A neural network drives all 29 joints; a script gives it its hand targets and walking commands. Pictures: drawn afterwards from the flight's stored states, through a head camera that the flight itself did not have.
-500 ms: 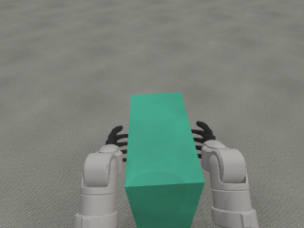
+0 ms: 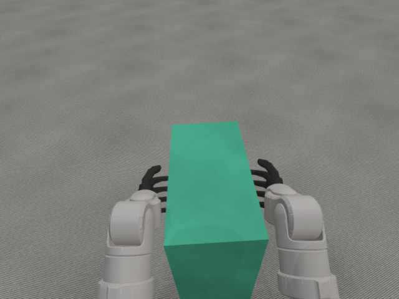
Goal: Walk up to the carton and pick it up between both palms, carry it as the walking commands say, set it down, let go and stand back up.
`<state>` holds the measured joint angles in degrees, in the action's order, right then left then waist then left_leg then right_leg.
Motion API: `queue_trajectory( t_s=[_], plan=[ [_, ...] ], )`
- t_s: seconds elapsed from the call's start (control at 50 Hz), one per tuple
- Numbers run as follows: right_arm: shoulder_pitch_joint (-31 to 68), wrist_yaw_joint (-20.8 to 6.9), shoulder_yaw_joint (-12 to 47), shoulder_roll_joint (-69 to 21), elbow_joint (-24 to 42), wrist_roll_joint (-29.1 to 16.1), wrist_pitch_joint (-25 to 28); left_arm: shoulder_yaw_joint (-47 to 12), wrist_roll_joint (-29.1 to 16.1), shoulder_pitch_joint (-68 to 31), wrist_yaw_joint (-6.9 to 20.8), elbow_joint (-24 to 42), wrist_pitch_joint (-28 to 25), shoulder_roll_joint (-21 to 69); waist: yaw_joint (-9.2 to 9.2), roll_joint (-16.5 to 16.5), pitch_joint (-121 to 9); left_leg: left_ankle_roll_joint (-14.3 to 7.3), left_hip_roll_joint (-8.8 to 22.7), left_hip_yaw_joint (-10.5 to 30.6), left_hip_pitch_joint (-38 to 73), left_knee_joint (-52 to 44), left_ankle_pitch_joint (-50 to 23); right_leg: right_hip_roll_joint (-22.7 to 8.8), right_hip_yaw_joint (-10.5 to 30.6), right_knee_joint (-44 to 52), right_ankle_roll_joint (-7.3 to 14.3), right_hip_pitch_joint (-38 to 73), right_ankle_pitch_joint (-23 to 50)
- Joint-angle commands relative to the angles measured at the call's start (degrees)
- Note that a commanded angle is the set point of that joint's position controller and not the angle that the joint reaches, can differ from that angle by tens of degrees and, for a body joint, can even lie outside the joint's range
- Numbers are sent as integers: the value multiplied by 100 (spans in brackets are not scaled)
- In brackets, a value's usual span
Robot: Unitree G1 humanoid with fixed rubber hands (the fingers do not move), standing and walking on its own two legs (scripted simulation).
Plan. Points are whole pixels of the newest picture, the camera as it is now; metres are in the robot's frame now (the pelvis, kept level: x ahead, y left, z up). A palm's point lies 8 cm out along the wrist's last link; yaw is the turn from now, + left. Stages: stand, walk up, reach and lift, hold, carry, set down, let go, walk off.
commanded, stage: carry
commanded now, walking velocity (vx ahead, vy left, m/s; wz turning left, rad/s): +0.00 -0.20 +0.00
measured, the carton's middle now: (210, 212) +0.31 +0.00 +0.00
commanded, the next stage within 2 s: hold in 1.96 s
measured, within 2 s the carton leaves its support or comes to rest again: neither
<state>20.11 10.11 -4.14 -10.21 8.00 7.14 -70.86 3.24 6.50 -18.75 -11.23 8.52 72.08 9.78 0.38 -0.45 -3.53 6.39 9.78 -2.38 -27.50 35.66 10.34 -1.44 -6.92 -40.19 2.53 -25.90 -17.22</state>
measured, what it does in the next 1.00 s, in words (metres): stands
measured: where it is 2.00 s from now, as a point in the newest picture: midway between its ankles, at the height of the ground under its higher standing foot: outside the picture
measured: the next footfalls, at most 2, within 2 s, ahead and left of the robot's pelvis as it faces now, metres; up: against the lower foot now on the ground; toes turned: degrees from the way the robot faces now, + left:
none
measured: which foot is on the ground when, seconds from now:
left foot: down 0.00-1.00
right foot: down 0.00-1.00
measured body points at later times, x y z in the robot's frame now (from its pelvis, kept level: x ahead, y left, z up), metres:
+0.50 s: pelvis +0.01 +0.01 +0.01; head +0.00 +0.01 +0.46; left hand +0.31 +0.13 +0.09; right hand +0.31 -0.11 +0.09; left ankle +0.08 +0.19 -0.72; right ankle +0.04 -0.09 -0.72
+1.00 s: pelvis +0.01 +0.02 +0.01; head +0.00 +0.03 +0.46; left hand +0.31 +0.14 +0.09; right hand +0.31 -0.10 +0.10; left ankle +0.08 +0.19 -0.72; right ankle +0.04 -0.09 -0.72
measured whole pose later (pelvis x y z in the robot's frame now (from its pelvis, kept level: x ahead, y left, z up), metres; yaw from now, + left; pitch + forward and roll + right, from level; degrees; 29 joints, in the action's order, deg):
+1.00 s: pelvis +0.01 +0.02 +0.01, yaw +0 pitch +3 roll +0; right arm 19.1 9.9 -3.6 -9.9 6.8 7.3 -71.2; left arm 2.6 6.5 -17.8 -11.1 7.2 72.4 9.5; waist 0.5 -0.6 -6.4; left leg 4.2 6.8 -4.4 -23.3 28.3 7.8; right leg -3.9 -5.9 -33.3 -0.1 -22.1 -14.4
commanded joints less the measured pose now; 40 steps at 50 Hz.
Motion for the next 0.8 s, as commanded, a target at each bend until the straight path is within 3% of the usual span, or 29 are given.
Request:
queue_trajectory(
  t_s=[0.0, 0.14, 0.22, 0.34, 0.78],
  plan=[
    [2480, -1531, 3302, -5895, 468, -2343, 140, -3276, -2300, -2733, 1474, 631, -267, 6048, 0, 52, -1900, -231, 148, -257, 814, -216, -491, -678, 474, 1023, 89, 615, 99],
    [2478, -1534, 3307, -5889, 456, -2342, 140, -3261, -2292, -2731, 1474, 611, -266, 6052, 0, 39, -1902, -215, 94, -297, 783, -198, -413, -726, 527, 1091, 88, 659, 141],
    [2522, -1549, 3352, -5900, 479, -2368, 151, -3239, -2259, -2741, 1466, 607, -287, 6087, 11, -189, -1894, -131, -71, -395, 809, -245, -177, -880, 618, 1292, 61, 742, 380],
    [2499, -1548, 3383, -5890, 510, -2380, 138, -3254, -2261, -2707, 1459, 634, -278, 6107, 1, 66, -1999, -148, 85, -159, 1068, -644, -514, -786, 498, 1166, -112, 863, 530],
    [2457, -1553, 3328, -5860, 367, -2340, 93, -3320, -2329, -2743, 1491, 549, -243, 6139, 8, 56, -1919, -284, -12, -45, 1153, -1065, -411, -739, 536, 1333, -179, 944, 647]
  ],
)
